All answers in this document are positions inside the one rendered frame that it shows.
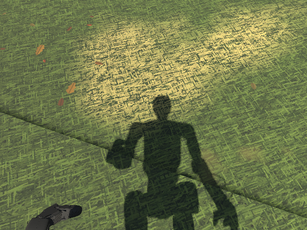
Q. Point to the left robot hand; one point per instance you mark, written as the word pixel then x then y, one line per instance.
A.
pixel 52 215

